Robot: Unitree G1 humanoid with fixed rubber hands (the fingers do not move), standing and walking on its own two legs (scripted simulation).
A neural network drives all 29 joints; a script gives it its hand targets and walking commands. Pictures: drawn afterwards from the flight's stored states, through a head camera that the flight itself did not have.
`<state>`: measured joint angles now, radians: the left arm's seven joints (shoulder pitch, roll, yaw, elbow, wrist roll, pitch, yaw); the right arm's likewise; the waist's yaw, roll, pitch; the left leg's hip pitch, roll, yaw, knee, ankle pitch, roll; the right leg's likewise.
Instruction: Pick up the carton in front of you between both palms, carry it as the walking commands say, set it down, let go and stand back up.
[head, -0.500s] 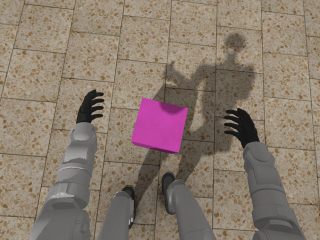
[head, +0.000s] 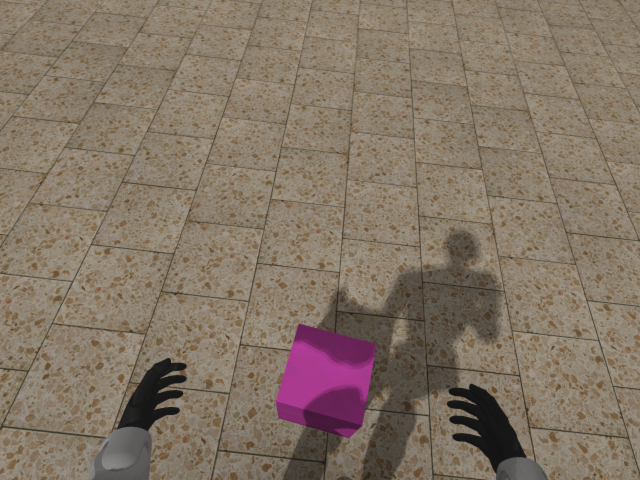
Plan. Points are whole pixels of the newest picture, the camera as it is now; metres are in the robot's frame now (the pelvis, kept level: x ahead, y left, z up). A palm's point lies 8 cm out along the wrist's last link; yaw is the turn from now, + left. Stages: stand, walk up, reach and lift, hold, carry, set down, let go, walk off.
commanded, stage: let go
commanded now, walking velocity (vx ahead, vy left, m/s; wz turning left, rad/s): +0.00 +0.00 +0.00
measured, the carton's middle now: (324, 383) +0.38 -0.07 -0.65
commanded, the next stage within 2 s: stand in 0.54 s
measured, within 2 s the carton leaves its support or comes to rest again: neither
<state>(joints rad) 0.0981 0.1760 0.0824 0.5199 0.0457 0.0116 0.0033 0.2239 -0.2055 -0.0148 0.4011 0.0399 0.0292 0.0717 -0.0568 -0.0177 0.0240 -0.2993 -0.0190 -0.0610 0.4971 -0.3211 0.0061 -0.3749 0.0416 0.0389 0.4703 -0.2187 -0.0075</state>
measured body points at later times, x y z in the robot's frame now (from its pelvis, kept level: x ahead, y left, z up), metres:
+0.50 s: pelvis +0.00 +0.01 +0.00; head +0.00 +0.01 +0.45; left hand +0.17 +0.24 -0.07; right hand +0.17 -0.23 -0.07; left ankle -0.05 +0.12 -0.74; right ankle +0.01 -0.11 -0.74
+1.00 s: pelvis +0.01 -0.01 +0.00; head +0.02 -0.03 +0.45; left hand +0.13 +0.29 -0.09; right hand +0.16 -0.30 -0.11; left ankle -0.05 +0.12 -0.74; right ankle +0.01 -0.11 -0.74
